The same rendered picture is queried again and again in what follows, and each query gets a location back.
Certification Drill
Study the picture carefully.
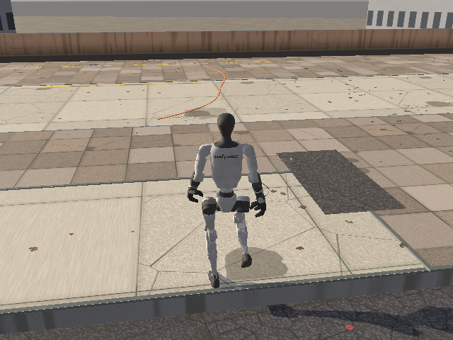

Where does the right robot upper arm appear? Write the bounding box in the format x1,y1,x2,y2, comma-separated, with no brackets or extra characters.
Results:
241,143,259,183

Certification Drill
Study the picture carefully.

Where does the right robot thigh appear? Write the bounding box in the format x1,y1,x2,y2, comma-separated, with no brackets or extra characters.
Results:
233,195,250,224

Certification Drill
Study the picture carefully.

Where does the left robot thigh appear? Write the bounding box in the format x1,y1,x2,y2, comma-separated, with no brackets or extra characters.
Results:
202,197,217,242

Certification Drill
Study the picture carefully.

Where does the robot left forearm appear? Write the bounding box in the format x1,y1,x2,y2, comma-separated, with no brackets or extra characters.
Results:
188,172,200,194

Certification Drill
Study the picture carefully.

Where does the robot thigh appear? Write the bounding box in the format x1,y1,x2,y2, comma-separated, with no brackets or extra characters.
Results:
202,197,217,242
233,195,250,224

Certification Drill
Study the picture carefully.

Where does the robot right forearm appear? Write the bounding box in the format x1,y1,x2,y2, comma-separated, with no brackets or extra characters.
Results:
252,173,265,203

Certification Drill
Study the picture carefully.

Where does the right robot hand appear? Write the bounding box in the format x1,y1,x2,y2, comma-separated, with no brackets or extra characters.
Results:
250,201,266,217

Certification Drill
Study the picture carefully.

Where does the left robot hand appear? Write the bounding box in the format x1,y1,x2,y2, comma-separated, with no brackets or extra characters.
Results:
187,190,203,203

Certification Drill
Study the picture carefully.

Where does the left robot upper arm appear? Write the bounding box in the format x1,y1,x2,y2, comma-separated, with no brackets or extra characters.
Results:
193,144,212,182

